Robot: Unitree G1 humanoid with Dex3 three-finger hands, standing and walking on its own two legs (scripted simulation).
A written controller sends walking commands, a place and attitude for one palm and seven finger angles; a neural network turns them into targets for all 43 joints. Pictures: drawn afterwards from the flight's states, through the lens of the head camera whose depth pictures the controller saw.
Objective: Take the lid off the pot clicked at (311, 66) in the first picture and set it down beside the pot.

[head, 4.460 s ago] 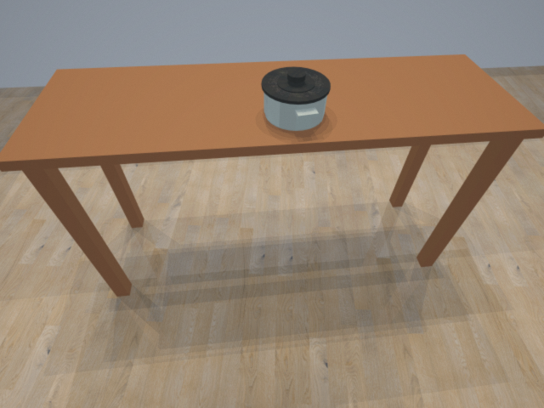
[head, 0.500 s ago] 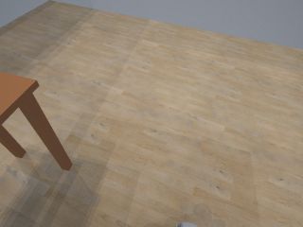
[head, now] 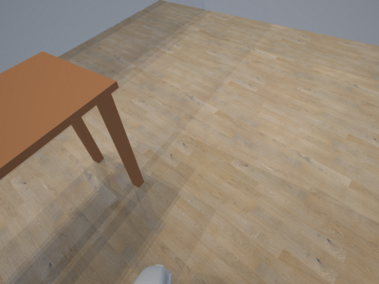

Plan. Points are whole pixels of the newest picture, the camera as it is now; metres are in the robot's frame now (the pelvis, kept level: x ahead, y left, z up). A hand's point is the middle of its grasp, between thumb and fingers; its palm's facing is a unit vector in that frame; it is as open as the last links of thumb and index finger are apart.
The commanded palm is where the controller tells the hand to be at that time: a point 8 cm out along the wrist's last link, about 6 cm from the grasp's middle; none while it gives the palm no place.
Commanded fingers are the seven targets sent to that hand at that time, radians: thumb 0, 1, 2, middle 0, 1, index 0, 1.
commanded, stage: turn to face it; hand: left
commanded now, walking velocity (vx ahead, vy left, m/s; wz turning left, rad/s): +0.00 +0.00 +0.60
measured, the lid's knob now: out of the picture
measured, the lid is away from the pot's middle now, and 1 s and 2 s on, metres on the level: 0.00 0.00 0.00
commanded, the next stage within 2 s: take the last steps up to it in 1.60 s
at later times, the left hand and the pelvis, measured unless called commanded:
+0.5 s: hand out of the picture +0.01 +0.30 -0.17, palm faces +0.32 -0.91 -0.25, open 7.4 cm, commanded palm none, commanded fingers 0.00 0.90 0.90 -0.20 -0.30 -0.20 -0.30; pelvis -0.01 +0.06 +0.00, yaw +17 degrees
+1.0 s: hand out of the picture -0.01 +0.23 -0.14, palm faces +0.56 -0.77 -0.30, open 7.4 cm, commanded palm none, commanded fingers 0.00 0.90 0.90 -0.20 -0.30 -0.20 -0.30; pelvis +0.02 +0.01 +0.00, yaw +37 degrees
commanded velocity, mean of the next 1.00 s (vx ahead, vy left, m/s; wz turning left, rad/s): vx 0.00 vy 0.00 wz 0.60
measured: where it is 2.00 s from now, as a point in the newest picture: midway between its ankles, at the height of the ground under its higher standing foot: outside the picture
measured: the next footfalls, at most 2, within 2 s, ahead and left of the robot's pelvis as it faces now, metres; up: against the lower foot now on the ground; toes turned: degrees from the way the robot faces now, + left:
left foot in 0.20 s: +0.03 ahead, +0.14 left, +0.00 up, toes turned +13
right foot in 0.80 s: +0.09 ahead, -0.07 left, +0.00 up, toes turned +30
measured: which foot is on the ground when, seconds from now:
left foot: up 0.00-0.18, down 0.20-0.80, up 0.82-1.00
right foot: down 0.00-0.22, up 0.24-0.78, down 0.80-1.00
